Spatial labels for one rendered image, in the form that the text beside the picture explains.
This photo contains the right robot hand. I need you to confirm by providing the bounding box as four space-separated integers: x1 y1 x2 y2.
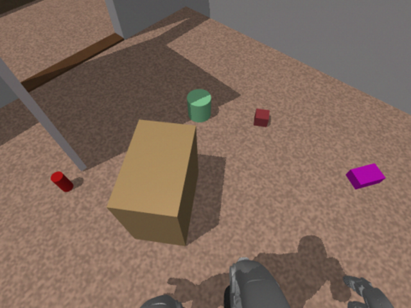
343 276 394 308

